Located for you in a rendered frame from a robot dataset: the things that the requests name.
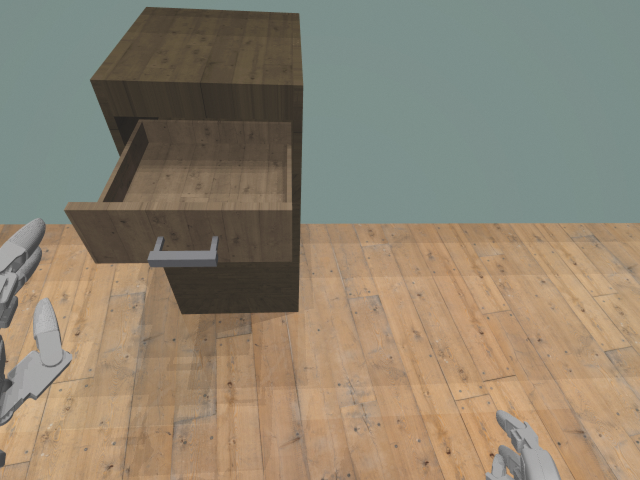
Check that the drawer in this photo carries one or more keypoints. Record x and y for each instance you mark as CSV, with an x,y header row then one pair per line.
x,y
190,180

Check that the right robot hand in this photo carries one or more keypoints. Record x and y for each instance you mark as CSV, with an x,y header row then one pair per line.
x,y
534,463

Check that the handle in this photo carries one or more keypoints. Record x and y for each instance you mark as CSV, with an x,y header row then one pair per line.
x,y
159,258

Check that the cabinet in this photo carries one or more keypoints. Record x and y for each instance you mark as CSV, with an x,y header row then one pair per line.
x,y
213,65

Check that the left robot hand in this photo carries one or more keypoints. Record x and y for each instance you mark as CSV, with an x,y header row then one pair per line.
x,y
19,258

